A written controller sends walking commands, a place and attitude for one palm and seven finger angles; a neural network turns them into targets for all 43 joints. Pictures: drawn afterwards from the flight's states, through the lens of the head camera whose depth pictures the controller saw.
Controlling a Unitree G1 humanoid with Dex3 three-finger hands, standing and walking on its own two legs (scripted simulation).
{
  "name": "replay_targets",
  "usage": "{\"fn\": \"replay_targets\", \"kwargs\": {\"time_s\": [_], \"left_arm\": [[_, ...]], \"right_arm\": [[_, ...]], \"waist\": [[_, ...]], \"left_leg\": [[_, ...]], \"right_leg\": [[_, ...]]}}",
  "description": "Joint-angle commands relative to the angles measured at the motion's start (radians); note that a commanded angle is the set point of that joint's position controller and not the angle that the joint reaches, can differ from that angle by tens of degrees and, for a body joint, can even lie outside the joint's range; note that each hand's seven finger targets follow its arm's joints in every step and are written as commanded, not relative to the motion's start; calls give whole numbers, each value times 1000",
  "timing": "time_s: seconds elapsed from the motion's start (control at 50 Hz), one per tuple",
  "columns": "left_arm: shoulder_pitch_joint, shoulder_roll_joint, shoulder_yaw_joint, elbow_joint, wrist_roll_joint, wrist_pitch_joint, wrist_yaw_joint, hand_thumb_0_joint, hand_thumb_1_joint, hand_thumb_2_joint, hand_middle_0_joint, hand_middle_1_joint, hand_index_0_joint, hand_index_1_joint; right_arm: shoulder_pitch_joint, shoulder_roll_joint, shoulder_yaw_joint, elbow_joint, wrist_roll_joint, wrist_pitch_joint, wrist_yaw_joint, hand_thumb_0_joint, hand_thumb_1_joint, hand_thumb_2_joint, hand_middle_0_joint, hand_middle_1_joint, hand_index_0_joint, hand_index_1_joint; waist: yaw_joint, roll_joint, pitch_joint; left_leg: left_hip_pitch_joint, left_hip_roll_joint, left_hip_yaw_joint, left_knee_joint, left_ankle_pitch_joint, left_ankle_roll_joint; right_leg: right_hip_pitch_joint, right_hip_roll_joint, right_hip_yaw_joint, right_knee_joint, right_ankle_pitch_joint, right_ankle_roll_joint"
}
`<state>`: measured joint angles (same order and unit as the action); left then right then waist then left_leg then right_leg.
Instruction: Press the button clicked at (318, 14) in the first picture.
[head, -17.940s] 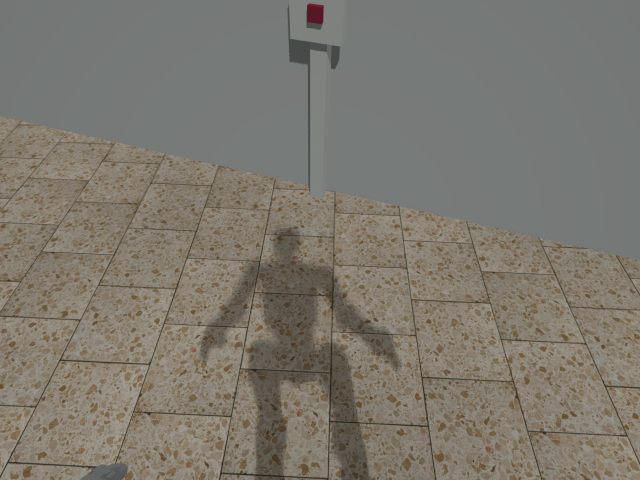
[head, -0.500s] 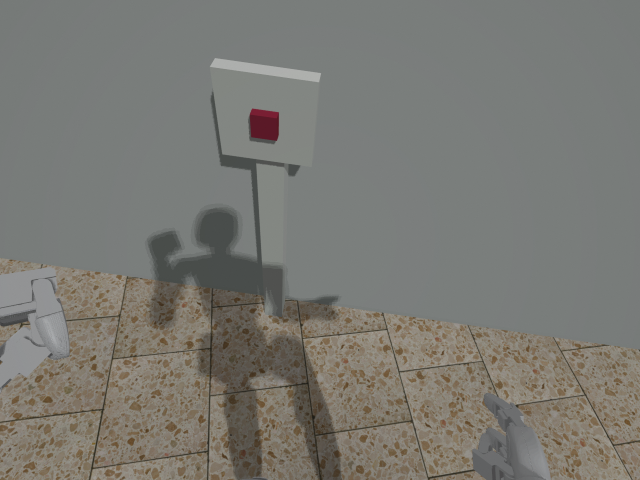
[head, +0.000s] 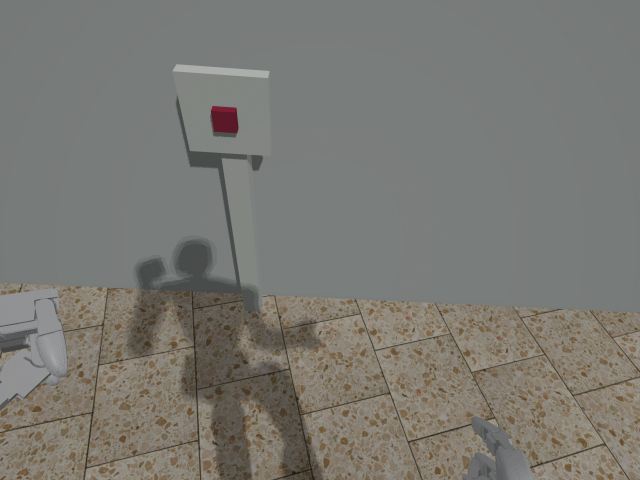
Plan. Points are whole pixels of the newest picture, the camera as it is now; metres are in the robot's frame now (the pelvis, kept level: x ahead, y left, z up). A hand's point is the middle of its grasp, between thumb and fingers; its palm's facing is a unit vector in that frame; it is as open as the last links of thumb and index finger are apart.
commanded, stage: stop stepping back and stand still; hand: left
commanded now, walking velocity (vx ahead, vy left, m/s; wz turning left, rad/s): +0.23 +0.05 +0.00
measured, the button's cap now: (225, 118) +0.76 +0.24 +0.04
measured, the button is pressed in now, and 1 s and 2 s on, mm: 0 0 0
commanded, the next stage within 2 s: let the arm hang, fingers relaxed in 0.94 s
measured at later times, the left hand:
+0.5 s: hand out of the picture +0.12 +0.25 +0.16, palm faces +0.48 -0.79 -0.38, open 3.1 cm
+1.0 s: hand (22, 430) +0.13 +0.24 +0.15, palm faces +0.36 -0.80 -0.48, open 3.1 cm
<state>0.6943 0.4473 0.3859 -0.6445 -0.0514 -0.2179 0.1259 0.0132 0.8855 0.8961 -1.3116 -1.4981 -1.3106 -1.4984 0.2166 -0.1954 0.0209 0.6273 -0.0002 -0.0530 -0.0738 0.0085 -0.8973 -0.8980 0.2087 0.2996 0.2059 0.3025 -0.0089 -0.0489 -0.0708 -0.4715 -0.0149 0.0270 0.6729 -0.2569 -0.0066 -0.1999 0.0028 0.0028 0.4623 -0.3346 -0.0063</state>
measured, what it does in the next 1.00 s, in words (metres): steps on the spot: left foot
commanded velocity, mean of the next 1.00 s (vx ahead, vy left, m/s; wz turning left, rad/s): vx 0.07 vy -0.01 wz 0.00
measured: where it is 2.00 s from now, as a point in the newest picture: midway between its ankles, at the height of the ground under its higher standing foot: outside the picture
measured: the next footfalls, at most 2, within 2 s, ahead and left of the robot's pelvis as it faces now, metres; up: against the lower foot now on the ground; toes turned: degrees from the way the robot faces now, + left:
left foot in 0.04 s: +0.00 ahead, +0.11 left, +0.00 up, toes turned +4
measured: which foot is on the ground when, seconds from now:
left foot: up 0.00-0.02, down 0.04-1.00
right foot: down 0.00-1.00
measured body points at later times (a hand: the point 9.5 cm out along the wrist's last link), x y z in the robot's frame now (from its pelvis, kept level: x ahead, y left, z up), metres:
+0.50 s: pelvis -0.06 +0.00 -0.01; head -0.09 +0.01 +0.44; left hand +0.08 +0.29 +0.18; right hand +0.10 -0.23 -0.09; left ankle -0.02 +0.12 -0.74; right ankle -0.06 -0.11 -0.73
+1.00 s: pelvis -0.04 +0.00 +0.00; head -0.03 +0.00 +0.45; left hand +0.11 +0.28 +0.18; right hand +0.15 -0.23 -0.07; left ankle -0.04 +0.11 -0.74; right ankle -0.06 -0.10 -0.74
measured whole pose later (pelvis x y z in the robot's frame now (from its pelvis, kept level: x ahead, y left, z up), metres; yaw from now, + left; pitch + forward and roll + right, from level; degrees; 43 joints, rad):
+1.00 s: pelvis -0.04 +0.00 +0.00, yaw +3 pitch +1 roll +0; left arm 0.65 0.39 0.34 -0.56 -0.03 -0.21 0.13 0.02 0.89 0.90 -1.31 -1.50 -1.31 -1.50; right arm 0.18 -0.21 0.01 0.59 0.01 -0.10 -0.07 0.01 -0.90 -0.90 0.20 0.30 0.20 0.30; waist -0.02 -0.01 0.00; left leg -0.27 0.00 0.01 0.49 -0.23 0.01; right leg -0.20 0.02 -0.04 0.47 -0.28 -0.03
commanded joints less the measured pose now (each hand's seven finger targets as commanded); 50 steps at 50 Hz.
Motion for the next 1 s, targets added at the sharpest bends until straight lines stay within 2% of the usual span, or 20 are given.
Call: {"fn": "replay_targets", "kwargs": {"time_s": [0.0, 0.04, 0.06, 0.12, 0.16, 0.2, 0.22, 0.28, 0.34, 0.38, 0.4, 0.42, 0.46, 0.54, 0.6, 0.62, 0.66, 0.72, 0.8, 0.98], "left_arm": [[-45, 113, 95, -128, 0, -35, 45, 0, 900, 900, -1300, -1500, -1300, -1500], [-49, 116, 93, -93, 5, -40, 46, 0, 900, 900, -1300, -1500, -1300, -1500], [-60, 119, 83, -151, 4, -48, 40, 0, 900, 900, -1300, -1500, -1300, -1500], [-61, 106, 83, -183, 13, -56, 41, 0, 900, 900, -1300, -1500, -1300, -1500], [-58, 100, 88, -167, 20, -51, 43, 0, 900, 900, -1300, -1500, -1300, -1500], [-29, 90, 86, -128, 21, -44, 43, 0, 900, 900, -1300, -1500, -1300, -1500], [-38, 93, 87, -124, 20, -41, 44, 0, 900, 900, -1300, -1500, -1300, -1500], [-107, 97, 88, -115, 15, -38, 55, 0, 900, 900, -1300, -1500, -1300, -1500], [-234, 65, 38, -64, 25, -32, 56, 0, 900, 900, -1300, -1500, -1300, -1500], [-234, 52, 25, -53, 35, -36, 57, 0, 900, 900, -1300, -1500, -1300, -1500], [-235, 55, 33, -85, 34, -46, 59, 0, 900, 900, -1300, -1500, -1300, -1500], [-225, 70, 47, -121, 36, -52, 62, 0, 900, 900, -1300, -1500, -1300, -1500], [-198, 79, 67, -114, 40, -53, 52, 0, 900, 900, -1300, -1500, -1300, -1500], [-115, 101, 90, -129, 42, -47, 48, 0, 900, 900, -1300, -1500, -1300, -1500], [-77, 82, 82, -97, 18, -43, 40, 0, 900, 900, -1300, -1500, -1300, -1500], [-91, 85, 86, -92, 16, -42, 44, 0, 900, 900, -1300, -1500, -1300, -1500], [-123, 89, 90, -100, 17, -49, 49, 0, 900, 900, -1300, -1500, -1300, -1500], [-101, 75, 81, -81, 17, -57, 44, 0, 900, 900, -1300, -1500, -1300, -1500], [-88, 91, 79, -108, 25, -60, 33, 0, 900, 900, -1300, -1500, -1300, -1500], [-4, 86, 97, -107, 5, -57, 34, 0, 900, 900, -1300, -1500, -1300, -1500]], "right_arm": [[-101, -156, -59, -184, 11, -91, -30, 0, -900, -900, 200, 300, 200, 300], [-93, -165, -66, -185, 16, -111, -34, 0, -900, -900, 200, 300, 200, 300], [-87, -147, -51, -180, 6, -112, -31, 0, -900, -900, 200, 300, 200, 300], [-100, -151, -50, -175, -2, -127, -25, 0, -900, -900, 200, 300, 200, 300], [-111, -150, -52, -181, -5, -125, -25, 0, -900, -900, 200, 300, 200, 300], [-104, -145, -58, -181, -9, -120, -21, 0, -900, -900, 200, 300, 200, 300], [-102, -141, -61, -181, -13, -115, -19, 0, -900, -900, 200, 300, 200, 300], [-74, -136, -70, -146, -12, -93, -19, 0, -900, -900, 200, 300, 200, 300], [-73, -126, -57, -125, -11, -99, -19, 0, -900, -900, 200, 300, 200, 300], [-76, -138, -50, -131, -13, -107, -32, 0, -900, -900, 200, 300, 200, 300], [-80, -150, -49, -148, -12, -114, -34, 0, -900, -900, 200, 300, 200, 300], [-82, -150, -47, -162, -7, -120, -33, 0, -900, -900, 200, 300, 200, 300], [-89, -120, -36, -155, -10, -123, -30, 0, -900, -900, 200, 300, 200, 300], [-102, -121, -34, -158, -17, -131, -12, 0, -900, -900, 200, 300, 200, 300], [-78, -115, -52, -148, -5, -116, 5, 0, -900, -900, 200, 300, 200, 300], [-75, -111, -50, -140, -4, -109, 7, 0, -900, -900, 200, 300, 200, 300], [-74, -105, -42, -138, -4, -105, 8, 0, -900, -900, 200, 300, 200, 300], [-86, -122, -47, -146, -3, -109, -6, 0, -900, -900, 200, 300, 200, 300], [-81, -120, -48, -159, 2, -102, -9, 0, -900, -900, 200, 300, 200, 300], [-106, -122, -56, -185, 3, -86, -1, 0, -900, -900, 200, 300, 200, 300]], "waist": [[8, 92, -40], [12, 94, -49], [-2, 194, -80], [5, 220, -17], [3, 190, 37], [0, 174, 42], [-3, 125, 44], [-3, -130, 70], [-26, -45, 98], [-22, 108, 128], [-16, 233, 119], [-9, 261, 79], [-11, 274, 82], [10, 124, 59], [-2, -94, 61], [-5, -96, 66], [-10, -29, 44], [5, 66, -5], [7, 128, -88], [5, 90, -48]], "left_leg": [[291, 112, -90, -291, 312, 56], [316, 140, -140, -252, 398, 74], [317, 140, -166, -299, 350, 65], [153, 174, -256, -475, -163, 69], [39, 142, -220, -506, -344, 54], [51, 95, -160, -424, -318, 31], [82, 65, -125, -338, -266, 25], [64, 16, -39, 163, -56, 11], [174, 71, -56, 19, -117, 32], [244, 74, -74, -207, -159, 57], [234, 146, -218, -319, -224, 96], [215, 216, -332, -364, -205, 129], [94, 261, -435, -511, -460, 151], [44, 153, -193, -346, -178, 85], [67, 27, -42, 16, -54, 18], [60, 29, -40, 83, -39, 13], [86, 48, -50, -13, -46, 14], [291, 93, -77, -252, 263, 37], [363, 134, -118, -218, 620, 44], [261, 82, -79, -225, 304, 24]], "right_leg": [[-70, -92, 15, 0, 291, 8], [-69, -42, 16, -12, 270, 24], [-55, -40, -22, 24, 186, 23], [11, 0, -31, 36, -47, 17], [61, 7, -44, -7, -87, 2], [28, -2, -33, -73, -164, -24], [-25, -33, 14, -123, -228, -47], [-171, -288, 333, -294, -345, -188], [-276, -264, 192, -204, -339, -132], [-289, -137, 80, -50, -287, -80], [-267, -54, 31, 74, -187, -38], [-216, -3, -24, 174, -70, -8], [-157, 8, -35, 302, -139, 7], [35, -25, -9, -23, -11, -12], [-82, -231, 318, -234, -125, -121], [-82, -267, 328, -239, -36, -147], [-16, -251, 222, -151, 220, -141], [-25, -97, 54, -24, 288, -24], [23, -42, -17, 65, 422, 10], [46, -80, 61, -75, 362, -14]]}}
